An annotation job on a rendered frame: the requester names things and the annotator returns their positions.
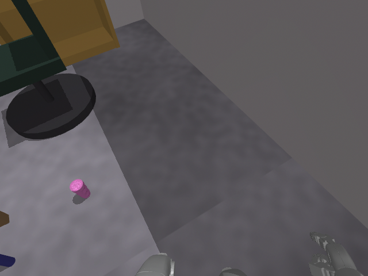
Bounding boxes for office chair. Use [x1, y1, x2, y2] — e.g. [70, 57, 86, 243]
[0, 0, 96, 139]

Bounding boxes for bookshelf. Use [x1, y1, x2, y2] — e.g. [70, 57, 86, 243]
[0, 0, 120, 67]

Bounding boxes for right robot hand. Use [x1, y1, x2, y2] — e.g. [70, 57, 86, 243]
[308, 232, 357, 276]

